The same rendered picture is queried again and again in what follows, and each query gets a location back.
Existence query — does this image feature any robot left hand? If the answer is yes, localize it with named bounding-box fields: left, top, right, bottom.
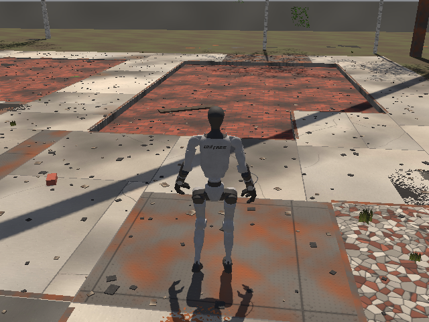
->
left=174, top=182, right=190, bottom=195

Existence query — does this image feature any right robot upper arm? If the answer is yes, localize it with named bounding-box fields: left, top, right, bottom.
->
left=229, top=136, right=248, bottom=174

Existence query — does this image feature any robot left foot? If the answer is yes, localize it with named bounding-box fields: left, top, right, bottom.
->
left=192, top=261, right=203, bottom=273

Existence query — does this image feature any robot right forearm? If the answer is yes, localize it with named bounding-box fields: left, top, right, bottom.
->
left=241, top=163, right=255, bottom=191

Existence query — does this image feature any robot left shin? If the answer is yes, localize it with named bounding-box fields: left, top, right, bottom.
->
left=194, top=218, right=204, bottom=265

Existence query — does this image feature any robot right hand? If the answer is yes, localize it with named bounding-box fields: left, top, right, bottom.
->
left=241, top=188, right=257, bottom=203

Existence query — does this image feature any robot left forearm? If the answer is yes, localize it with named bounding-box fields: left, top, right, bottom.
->
left=176, top=161, right=189, bottom=185

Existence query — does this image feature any left robot upper arm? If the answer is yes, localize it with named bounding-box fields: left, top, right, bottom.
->
left=182, top=135, right=202, bottom=172

